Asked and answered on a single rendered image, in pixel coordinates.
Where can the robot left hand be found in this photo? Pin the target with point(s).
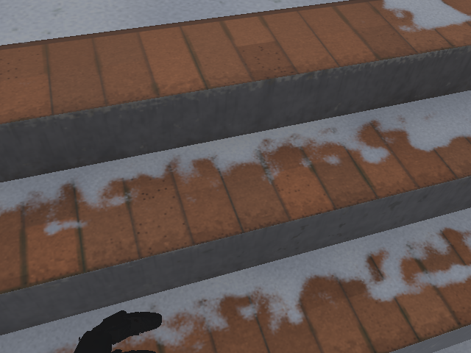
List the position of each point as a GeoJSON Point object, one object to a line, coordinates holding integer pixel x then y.
{"type": "Point", "coordinates": [116, 328]}

